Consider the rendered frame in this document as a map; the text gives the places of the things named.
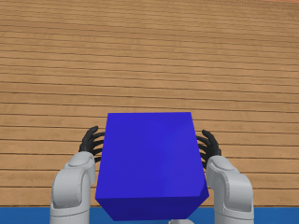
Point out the right robot forearm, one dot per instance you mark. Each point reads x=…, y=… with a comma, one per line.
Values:
x=233, y=192

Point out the carton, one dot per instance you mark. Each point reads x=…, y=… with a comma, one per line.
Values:
x=150, y=167

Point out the left robot forearm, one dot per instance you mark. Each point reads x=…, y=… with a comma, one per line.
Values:
x=70, y=199

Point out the robot right hand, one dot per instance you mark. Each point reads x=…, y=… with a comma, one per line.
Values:
x=211, y=149

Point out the robot left hand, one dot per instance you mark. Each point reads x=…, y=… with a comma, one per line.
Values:
x=88, y=144

